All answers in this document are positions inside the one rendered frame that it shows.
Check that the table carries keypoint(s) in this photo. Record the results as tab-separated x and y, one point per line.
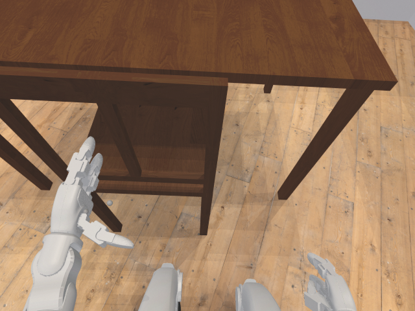
309	43

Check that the chair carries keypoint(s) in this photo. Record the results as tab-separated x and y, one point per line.
158	134

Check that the right robot thigh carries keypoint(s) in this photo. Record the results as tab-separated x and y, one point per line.
253	296

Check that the robot right hand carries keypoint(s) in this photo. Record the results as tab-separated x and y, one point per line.
331	295

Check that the robot left hand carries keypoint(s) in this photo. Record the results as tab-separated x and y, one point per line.
74	195

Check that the left robot thigh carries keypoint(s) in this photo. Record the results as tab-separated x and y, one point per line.
164	291

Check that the left robot forearm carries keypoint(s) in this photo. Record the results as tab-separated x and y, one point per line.
54	272

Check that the robot thigh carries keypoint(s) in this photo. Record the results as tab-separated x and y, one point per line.
164	291
253	296

